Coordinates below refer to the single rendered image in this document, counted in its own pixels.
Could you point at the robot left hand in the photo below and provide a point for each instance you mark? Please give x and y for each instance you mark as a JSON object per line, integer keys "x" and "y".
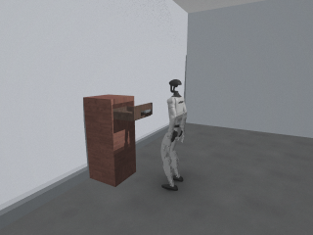
{"x": 167, "y": 142}

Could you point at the handle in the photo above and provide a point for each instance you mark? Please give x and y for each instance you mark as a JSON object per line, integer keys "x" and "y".
{"x": 146, "y": 111}

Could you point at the left robot forearm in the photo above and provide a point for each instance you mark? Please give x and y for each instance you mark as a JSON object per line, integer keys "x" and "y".
{"x": 171, "y": 127}

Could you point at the left robot upper arm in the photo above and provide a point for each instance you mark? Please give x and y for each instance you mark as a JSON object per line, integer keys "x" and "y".
{"x": 171, "y": 106}

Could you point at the drawer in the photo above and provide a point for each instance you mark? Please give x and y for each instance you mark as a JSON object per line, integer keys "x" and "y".
{"x": 132, "y": 113}

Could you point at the right robot upper arm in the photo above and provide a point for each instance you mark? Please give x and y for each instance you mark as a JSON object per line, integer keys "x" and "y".
{"x": 184, "y": 108}

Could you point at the robot right hand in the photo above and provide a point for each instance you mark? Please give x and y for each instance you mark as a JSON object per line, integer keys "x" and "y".
{"x": 183, "y": 136}

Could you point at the robot right thigh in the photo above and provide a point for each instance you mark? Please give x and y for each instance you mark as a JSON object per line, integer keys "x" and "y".
{"x": 173, "y": 154}

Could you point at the cabinet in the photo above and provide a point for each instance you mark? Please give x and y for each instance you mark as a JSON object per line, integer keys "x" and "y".
{"x": 111, "y": 143}

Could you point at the right robot foot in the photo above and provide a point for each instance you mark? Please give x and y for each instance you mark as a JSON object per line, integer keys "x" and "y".
{"x": 179, "y": 178}

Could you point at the right robot forearm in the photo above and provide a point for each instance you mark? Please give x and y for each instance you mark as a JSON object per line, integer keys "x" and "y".
{"x": 183, "y": 122}

